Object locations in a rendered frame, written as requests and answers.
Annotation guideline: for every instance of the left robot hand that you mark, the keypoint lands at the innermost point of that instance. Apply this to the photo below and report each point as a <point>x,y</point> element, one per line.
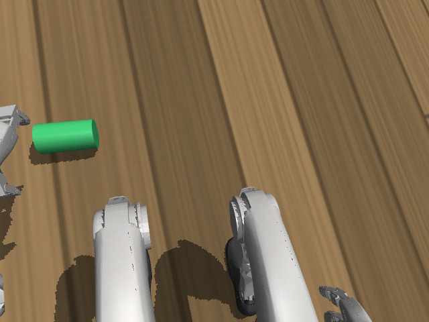
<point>10,118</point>

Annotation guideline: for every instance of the can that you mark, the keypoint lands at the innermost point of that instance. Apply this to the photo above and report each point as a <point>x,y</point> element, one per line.
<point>65,136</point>

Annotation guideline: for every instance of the right robot hand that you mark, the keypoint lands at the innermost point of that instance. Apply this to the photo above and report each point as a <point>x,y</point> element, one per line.
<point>351,310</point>

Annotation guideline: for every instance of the right robot foot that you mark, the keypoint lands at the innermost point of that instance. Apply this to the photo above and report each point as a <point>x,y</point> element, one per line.
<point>245,307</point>

